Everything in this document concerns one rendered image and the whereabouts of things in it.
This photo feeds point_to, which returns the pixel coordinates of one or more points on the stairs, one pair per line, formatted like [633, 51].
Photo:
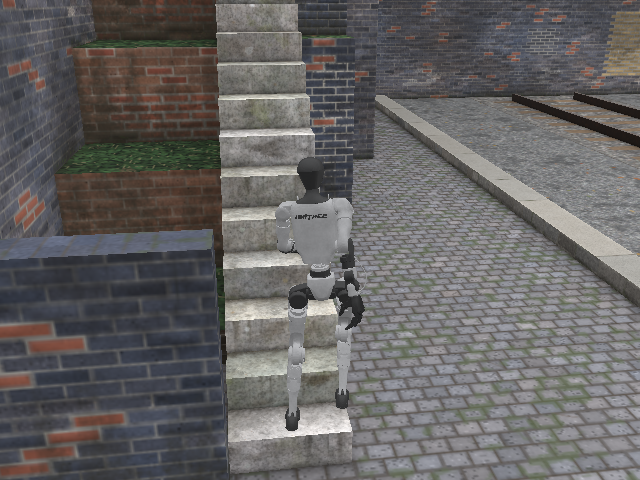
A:
[264, 115]

